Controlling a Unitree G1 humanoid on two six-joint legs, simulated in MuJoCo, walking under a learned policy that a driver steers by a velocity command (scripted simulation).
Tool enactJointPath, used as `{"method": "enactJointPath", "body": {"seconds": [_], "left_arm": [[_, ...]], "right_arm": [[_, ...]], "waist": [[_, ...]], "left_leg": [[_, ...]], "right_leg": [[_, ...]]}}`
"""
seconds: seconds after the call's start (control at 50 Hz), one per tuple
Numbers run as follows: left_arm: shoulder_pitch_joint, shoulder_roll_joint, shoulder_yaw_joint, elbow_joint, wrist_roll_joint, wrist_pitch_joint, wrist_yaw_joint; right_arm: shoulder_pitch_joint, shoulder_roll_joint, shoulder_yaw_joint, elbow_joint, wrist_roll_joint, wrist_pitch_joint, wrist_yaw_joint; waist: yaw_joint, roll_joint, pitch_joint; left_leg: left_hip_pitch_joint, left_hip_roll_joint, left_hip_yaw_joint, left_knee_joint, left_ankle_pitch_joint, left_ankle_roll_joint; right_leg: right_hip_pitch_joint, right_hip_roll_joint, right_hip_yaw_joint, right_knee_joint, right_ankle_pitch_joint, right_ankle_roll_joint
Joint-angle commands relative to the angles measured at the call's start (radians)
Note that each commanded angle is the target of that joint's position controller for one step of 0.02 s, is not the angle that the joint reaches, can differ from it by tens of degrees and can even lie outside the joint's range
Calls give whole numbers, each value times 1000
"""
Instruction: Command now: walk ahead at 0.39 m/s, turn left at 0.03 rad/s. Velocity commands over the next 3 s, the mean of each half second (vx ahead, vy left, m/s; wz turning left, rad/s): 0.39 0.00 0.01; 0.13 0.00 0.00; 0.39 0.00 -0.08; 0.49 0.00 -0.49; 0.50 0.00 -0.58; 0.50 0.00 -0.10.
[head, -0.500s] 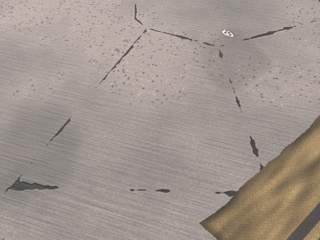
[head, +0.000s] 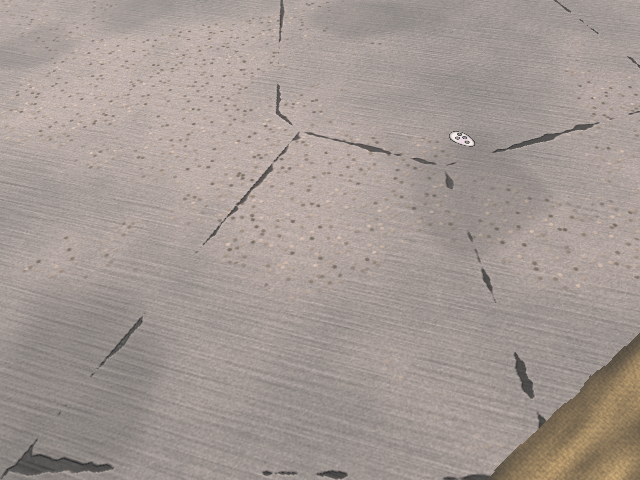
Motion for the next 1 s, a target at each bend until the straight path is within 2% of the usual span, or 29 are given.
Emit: {"method": "enactJointPath", "body": {"seconds": [0.02, 0.04, 0.1, 0.16, 0.24, 0.3, 0.34, 0.38, 0.4, 0.42, 0.44, 0.46, 0.48, 0.5, 0.52, 0.54, 0.58, 0.6, 0.64, 0.68, 0.74, 0.78, 0.8, 0.82, 0.84, 0.86, 0.88, 0.94, 1.0], "left_arm": [[211, 196, 42, 2, 11, -14, 10], [170, 145, 29, -13, 10, -17, 17], [128, 106, 11, -29, 20, -12, 25], [162, 107, 8, -21, 14, -7, 33], [199, 124, 7, -8, 10, 5, 48], [251, 138, 10, 13, 2, 10, 52], [257, 138, 14, 24, -2, 18, 53], [246, 159, 23, 22, 4, 27, 58], [224, 167, 27, 15, 7, 33, 61], [204, 160, 24, 4, 10, 36, 62], [207, 107, 7, -35, 36, 32, 65], [425, -23, -34, -10, 35, 23, 48], [377, 121, 2, 28, 8, 19, 41], [245, 144, 12, -21, -16, 22, 43], [177, 118, 7, -38, -6, 27, 53], [155, 107, 10, -41, 4, 39, 61], [216, 62, 5, -24, 11, 70, 69], [238, 34, -1, -18, 14, 81, 74], [208, 22, -7, -30, 26, 93, 83], [153, 36, -5, -42, 30, 101, 86], [80, 60, 6, -59, 28, 109, 86], [67, 53, 8, -60, 40, 103, 85], [59, 57, 8, -67, 48, 99, 86], [48, 97, 12, -83, 48, 94, 91], [-9, 163, 26, -80, 35, 93, 95], [-25, 90, 15, -77, 33, 89, 85], [-8, 65, 9, -69, 35, 84, 81], [33, 98, 21, -60, 16, 66, 76], [95, 127, 33, -41, -2, 47, 78]], "right_arm": [[-132, -112, -26, -151, 31, -61, -7], [-138, -121, -30, -137, 31, -69, -2], [-153, -90, -32, -115, 0, -78, 11], [-186, -52, -21, -126, -5, -76, 24], [-331, 3, 5, -176, 3, -88, 40], [-406, -5, 5, -197, 12, -95, 58], [-422, -21, 0, -207, 12, -100, 67], [-346, -60, -18, -186, -3, -105, 68], [-232, -91, -34, -151, -10, -106, 62], [-93, -121, -48, -109, -15, -103, 50], [49, -185, -57, -78, -43, -95, 33], [32, -220, -50, -78, -52, -92, 40], [34, -136, -44, -84, -34, -78, 39], [-68, -105, -28, -85, -20, -73, 37], [-136, -73, -18, -74, -12, -72, 36], [-182, -50, -10, -70, -14, -74, 37], [-231, -44, -9, -50, -40, -82, 44], [-260, -42, -8, -40, -44, -88, 48], [-282, -57, -11, -16, -47, -89, 45], [-264, -81, -17, 11, -41, -76, 34], [-257, -87, -13, 42, -36, -52, 23], [-267, -55, 2, 57, -28, -43, 20], [-238, -24, 14, 76, -29, -42, 20], [-200, -7, 22, 90, -38, -42, 20], [-109, -4, 18, 101, -36, -40, 18], [-148, -25, 17, 111, -41, -33, 10], [-174, -54, 7, 110, -32, -26, 3], [-167, -50, -1, 122, -15, -24, -5], [-188, -19, -1, 120, -1, -66, 14]], "waist": [[108, -212, 50], [92, -171, 92], [61, -124, 87], [64, -111, 64], [103, -105, 93], [119, -104, 125], [98, -107, 132], [40, -142, 54], [-24, -155, -27], [-102, -137, -118], [-133, -7, -278], [-18, 259, -477], [-82, 110, -515], [-58, 91, -314], [-27, 5, -198], [5, -12, -124], [66, 31, -104], [87, 44, -97], [87, 70, -99], [59, 74, -112], [39, 64, -64], [54, 48, -31], [56, 24, -13], [33, -41, 0], [-55, -198, 6], [-21, -198, 6], [-3, -177, 11], [13, -193, 51], [25, -233, 60]], "left_leg": [[-642, 3, -49, 472, -112, 13], [-675, 39, -41, 492, -8, 27], [-617, 100, -3, 422, 194, 24], [-594, 95, 51, 323, 285, -8], [-482, 61, 103, 29, 462, -22], [-434, 35, 109, -92, 522, -10], [-422, 23, 95, -147, 504, 20], [-300, -23, 107, -162, 469, 58], [-159, -54, 121, -168, 481, 85], [56, -38, 120, -205, 605, 113], [394, 162, -72, -102, 933, 172], [702, 463, -500, -116, 1114, 395], [612, 403, -503, -186, 961, 366], [459, 352, -335, -224, 915, 318], [296, 295, -247, -265, 904, 282], [160, 262, -185, -305, 901, 268], [-43, 219, -100, -378, 862, 260], [-109, 206, -56, -392, 867, 261], [-156, 190, -13, -402, 833, 259], [-154, 190, -17, -420, 627, 246], [-191, 185, -54, -449, 205, 216], [-224, 150, -53, -419, 29, 165], [-231, 119, -44, -389, -19, 122], [-228, 71, -15, -318, -31, 72], [-182, -3, 57, -294, 21, 35], [-59, -7, 85, -259, 107, 12], [-41, -19, 99, -221, 79, 15], [-151, -43, 127, -119, -74, 48], [-221, -28, 117, -39, 22, 84]], "right_leg": [[397, -413, 738, -393, -399, -255], [376, -366, 632, -387, -362, -218], [314, -259, 392, -400, -15, -150], [307, -217, 251, -404, 307, -146], [232, -173, 140, -432, 384, -125], [253, -207, 139, -443, 364, -132], [315, -231, 132, -398, 475, -117], [373, -230, 121, -270, 783, -83], [374, -207, 107, -138, 932, -61], [298, -162, 79, 49, 942, -22], [64, -98, 71, 348, 570, 14], [-245, 84, 144, 738, -397, 72], [-251, 51, 262, 809, -377, 72], [-316, -6, 209, 784, -323, 73], [-313, -51, 166, 713, -254, 83], [-276, -76, 154, 658, -213, 94], [-103, -96, 141, 555, -140, 111], [-48, -98, 129, 474, -135, 121], [6, -96, 114, 323, -100, 128], [33, -98, 110, 224, 1, 119], [65, -86, 104, 118, 69, 98], [134, -70, 86, -7, 110, 75], [161, -89, 111, -85, 150, 59], [164, -160, 190, -151, 237, 35], [75, -181, 217, -156, 93, -8], [-34, -145, 204, -197, -92, -5], [-61, -118, 190, -216, -216, 9], [-35, -151, 260, -249, -405, -33], [47, -272, 440, -304, -391, -124]]}}
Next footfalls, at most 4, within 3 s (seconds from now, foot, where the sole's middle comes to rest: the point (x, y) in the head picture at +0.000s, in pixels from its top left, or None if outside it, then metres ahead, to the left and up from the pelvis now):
0.42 left None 0.42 0.11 -0.77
0.80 right None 0.42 -0.13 -0.77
1.48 right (404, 377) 0.75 -0.14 -0.77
1.98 left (337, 274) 1.06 0.01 -0.77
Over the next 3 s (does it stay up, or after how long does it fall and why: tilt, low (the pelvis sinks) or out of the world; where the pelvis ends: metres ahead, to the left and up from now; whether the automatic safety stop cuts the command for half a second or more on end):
stays up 1.32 -0.37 0.00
